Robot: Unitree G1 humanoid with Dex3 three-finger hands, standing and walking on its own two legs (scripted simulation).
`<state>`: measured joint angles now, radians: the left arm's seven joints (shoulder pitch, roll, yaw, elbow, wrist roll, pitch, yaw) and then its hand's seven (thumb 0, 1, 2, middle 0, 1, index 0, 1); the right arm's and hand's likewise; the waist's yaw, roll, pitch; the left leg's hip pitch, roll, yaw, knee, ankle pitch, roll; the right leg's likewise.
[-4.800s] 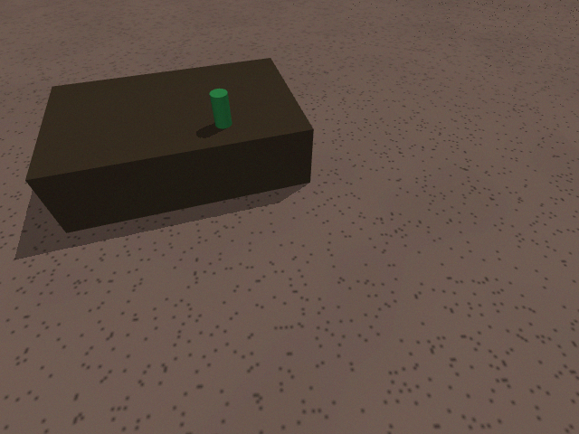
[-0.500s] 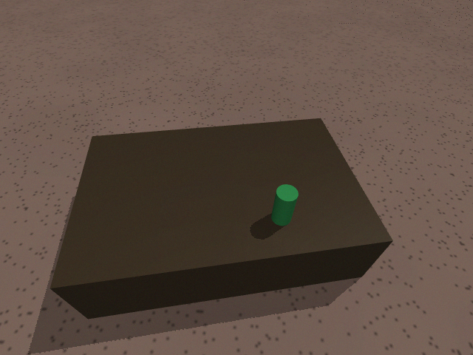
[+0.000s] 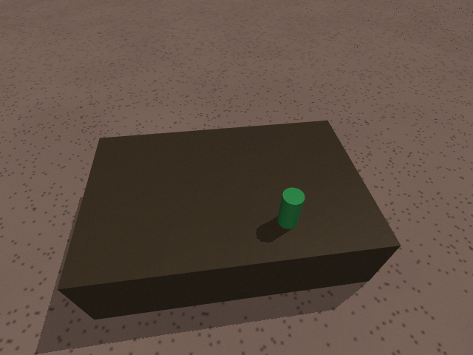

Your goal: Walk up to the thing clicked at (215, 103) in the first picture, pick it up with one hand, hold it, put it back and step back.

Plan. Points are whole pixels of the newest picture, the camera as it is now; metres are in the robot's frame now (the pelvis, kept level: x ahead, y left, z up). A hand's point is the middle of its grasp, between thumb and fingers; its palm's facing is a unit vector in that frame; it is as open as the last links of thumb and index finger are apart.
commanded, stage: walk up
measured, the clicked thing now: (290, 209) +0.67 -0.21 -0.38
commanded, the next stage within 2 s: stand in 0.40 s
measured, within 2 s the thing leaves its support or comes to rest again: neither
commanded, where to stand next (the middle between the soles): +0.04 -0.01 m, yaw +3 degrees
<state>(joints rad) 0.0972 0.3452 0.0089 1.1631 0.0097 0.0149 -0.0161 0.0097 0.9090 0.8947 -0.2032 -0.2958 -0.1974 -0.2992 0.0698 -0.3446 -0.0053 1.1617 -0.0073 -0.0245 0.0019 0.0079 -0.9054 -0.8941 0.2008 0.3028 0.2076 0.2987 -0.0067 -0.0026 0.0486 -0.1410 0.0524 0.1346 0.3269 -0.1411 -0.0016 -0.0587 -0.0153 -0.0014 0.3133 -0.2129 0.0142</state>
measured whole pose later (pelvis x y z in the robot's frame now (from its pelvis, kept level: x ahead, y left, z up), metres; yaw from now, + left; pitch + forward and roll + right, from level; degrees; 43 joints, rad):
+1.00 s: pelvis +0.00 +0.01 +0.00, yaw +1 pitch -2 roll +0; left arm 0.11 0.35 0.00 1.13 0.01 0.00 -0.01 0.01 0.91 0.89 -0.20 -0.30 -0.20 -0.30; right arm 0.08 -0.35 0.00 1.16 -0.01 -0.01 0.01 0.01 -0.91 -0.89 0.20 0.30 0.21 0.30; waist -0.01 -0.01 0.06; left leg -0.13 0.03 0.13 0.31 -0.13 0.01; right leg -0.05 -0.03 -0.01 0.29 -0.21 0.03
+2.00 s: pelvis +0.00 +0.02 +0.00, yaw +1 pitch -2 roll +0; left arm 0.14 0.35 -0.01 1.11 0.02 0.00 -0.01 0.01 0.91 0.89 -0.20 -0.30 -0.20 -0.30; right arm 0.09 -0.35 -0.01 1.16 -0.01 -0.01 0.01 0.01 -0.91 -0.89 0.20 0.30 0.21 0.30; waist -0.01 -0.01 0.05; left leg -0.14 0.02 0.12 0.32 -0.14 0.02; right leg -0.04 -0.05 -0.02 0.29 -0.21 0.04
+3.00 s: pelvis +0.01 +0.02 +0.00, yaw +2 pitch -2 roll +0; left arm 0.14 0.35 -0.01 1.11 0.02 0.00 0.00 0.01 0.91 0.89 -0.20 -0.30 -0.20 -0.30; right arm 0.10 -0.35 -0.01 1.15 -0.01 -0.01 0.01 0.01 -0.91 -0.89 0.20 0.30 0.21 0.30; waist -0.01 -0.01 0.05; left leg -0.13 0.01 0.11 0.32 -0.15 0.02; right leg -0.02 -0.05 -0.03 0.28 -0.22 0.04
